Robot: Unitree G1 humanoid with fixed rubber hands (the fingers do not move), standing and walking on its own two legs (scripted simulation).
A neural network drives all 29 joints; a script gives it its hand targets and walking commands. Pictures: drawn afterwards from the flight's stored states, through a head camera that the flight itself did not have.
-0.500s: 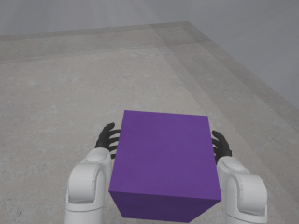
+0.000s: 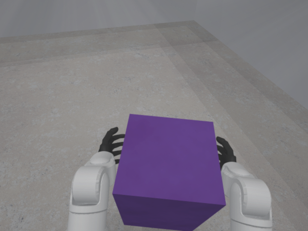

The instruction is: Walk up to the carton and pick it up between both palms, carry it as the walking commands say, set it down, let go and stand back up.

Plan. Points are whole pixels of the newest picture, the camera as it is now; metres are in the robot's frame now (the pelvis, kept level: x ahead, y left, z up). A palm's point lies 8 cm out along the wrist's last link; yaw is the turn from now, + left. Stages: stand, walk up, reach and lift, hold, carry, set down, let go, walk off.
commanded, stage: carry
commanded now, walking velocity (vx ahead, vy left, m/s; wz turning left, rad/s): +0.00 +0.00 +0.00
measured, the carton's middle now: (163, 179) +0.24 +0.00 +0.02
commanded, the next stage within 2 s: hold in 1.46 s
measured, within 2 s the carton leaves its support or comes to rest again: neither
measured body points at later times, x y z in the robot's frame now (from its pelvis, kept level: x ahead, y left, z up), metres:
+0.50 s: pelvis +0.00 +0.00 +0.00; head -0.01 +0.01 +0.45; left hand +0.27 +0.14 +0.07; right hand +0.26 -0.15 +0.06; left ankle +0.02 +0.11 -0.73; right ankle +0.06 -0.12 -0.73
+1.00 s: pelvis +0.00 +0.00 +0.00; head -0.01 +0.01 +0.45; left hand +0.28 +0.14 +0.07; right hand +0.27 -0.15 +0.06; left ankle +0.02 +0.11 -0.73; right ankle +0.06 -0.12 -0.73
